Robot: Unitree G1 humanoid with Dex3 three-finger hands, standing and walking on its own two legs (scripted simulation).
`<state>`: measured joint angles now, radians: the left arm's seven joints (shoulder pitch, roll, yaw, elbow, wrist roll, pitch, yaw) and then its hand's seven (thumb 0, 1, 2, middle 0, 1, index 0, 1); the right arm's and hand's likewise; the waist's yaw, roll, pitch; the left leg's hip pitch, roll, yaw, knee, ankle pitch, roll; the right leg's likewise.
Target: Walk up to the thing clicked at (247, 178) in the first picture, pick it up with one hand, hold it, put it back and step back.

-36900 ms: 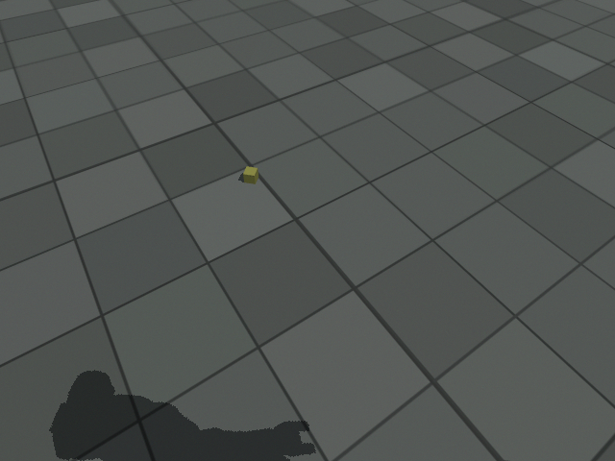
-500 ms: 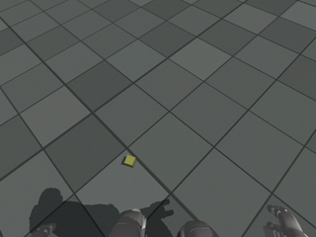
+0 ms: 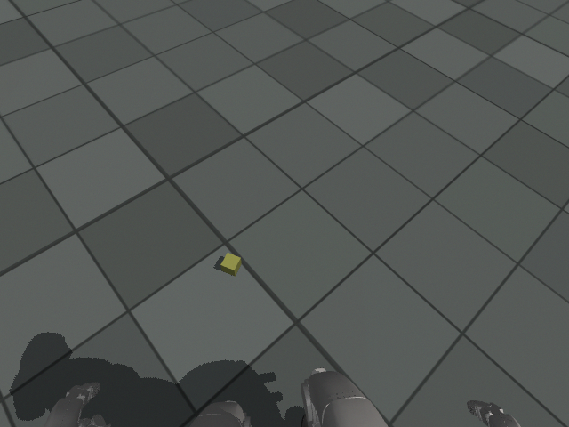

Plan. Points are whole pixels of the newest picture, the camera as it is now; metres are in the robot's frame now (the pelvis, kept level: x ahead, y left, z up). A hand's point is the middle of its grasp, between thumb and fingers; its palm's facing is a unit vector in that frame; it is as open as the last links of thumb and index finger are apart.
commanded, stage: step back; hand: left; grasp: from above
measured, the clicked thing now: (231, 264) +0.65 +0.15 -0.73
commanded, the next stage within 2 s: none
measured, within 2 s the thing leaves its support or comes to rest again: neither
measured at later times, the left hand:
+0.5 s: hand out of the picture -0.05 +0.25 -0.12, palm faces -0.11 -0.89 -0.44, open 7.4 cm
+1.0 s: hand out of the picture -0.18 +0.26 -0.15, palm faces -0.12 -0.90 -0.42, open 7.4 cm
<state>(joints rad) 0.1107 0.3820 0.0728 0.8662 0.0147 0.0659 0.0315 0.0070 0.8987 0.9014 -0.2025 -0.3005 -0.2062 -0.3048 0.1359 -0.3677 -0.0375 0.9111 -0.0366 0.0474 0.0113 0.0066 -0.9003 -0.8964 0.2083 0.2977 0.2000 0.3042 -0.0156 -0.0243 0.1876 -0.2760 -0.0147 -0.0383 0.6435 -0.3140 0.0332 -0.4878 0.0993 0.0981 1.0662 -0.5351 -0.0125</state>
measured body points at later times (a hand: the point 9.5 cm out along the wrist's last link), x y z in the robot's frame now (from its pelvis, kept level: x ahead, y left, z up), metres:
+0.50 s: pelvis -0.14 -0.01 +0.01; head -0.09 -0.05 +0.45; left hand -0.04 +0.29 -0.09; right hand -0.08 -0.34 -0.13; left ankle -0.15 +0.14 -0.64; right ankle -0.13 -0.13 -0.73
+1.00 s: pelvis -0.31 +0.00 -0.01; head -0.23 -0.01 +0.43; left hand -0.18 +0.31 -0.13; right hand -0.20 -0.32 -0.12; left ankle -0.22 +0.13 -0.73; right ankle -0.36 -0.11 -0.73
